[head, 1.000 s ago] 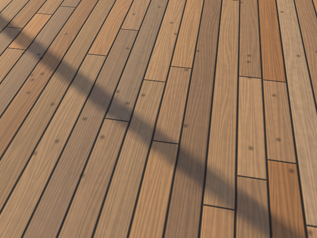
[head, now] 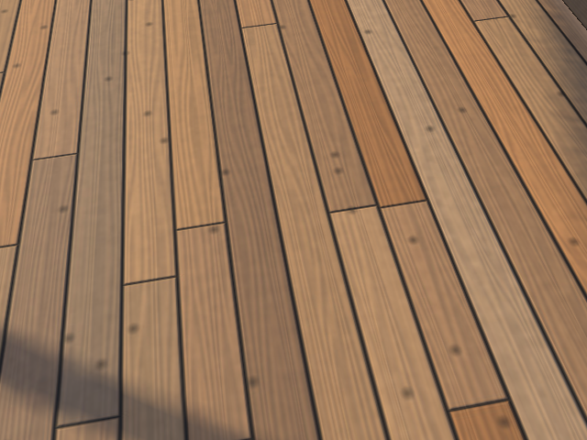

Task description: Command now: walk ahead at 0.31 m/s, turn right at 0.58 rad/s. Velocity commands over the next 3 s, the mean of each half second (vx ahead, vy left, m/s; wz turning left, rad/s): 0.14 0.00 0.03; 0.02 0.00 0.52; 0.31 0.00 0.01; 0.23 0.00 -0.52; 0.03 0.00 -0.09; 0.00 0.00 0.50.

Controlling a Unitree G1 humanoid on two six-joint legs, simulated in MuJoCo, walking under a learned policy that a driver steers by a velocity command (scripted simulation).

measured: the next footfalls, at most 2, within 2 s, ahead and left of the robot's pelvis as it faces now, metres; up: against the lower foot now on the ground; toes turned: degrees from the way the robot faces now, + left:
left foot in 0.30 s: +0.29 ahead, +0.13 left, +0.00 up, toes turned -2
right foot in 0.64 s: +0.26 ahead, -0.11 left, +0.00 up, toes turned +14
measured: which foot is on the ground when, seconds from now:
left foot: up 0.00-0.28, down 0.30-0.66, up 0.68-1.00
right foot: down 0.00-0.32, up 0.34-0.62, down 0.64-1.00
